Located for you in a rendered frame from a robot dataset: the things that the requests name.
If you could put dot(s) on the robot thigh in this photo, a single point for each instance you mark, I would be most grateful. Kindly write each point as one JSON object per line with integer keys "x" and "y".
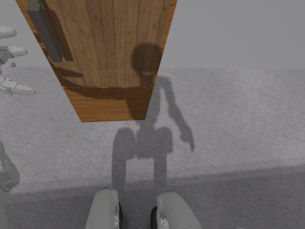
{"x": 103, "y": 208}
{"x": 176, "y": 211}

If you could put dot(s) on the right robot thigh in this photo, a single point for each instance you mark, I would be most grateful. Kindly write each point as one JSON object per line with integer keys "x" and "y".
{"x": 176, "y": 211}

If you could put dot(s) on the robot left upper arm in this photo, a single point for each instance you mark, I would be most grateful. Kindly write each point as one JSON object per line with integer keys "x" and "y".
{"x": 9, "y": 177}

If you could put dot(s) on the handle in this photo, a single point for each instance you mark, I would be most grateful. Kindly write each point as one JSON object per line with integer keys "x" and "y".
{"x": 41, "y": 23}

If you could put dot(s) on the robot left hand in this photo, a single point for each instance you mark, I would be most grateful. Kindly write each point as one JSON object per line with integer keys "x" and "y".
{"x": 7, "y": 86}

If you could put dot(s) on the left robot thigh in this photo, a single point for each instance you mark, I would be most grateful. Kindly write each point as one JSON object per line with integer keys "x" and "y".
{"x": 103, "y": 208}

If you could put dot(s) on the cupboard door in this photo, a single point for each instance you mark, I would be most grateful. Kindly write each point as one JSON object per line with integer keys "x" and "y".
{"x": 107, "y": 43}

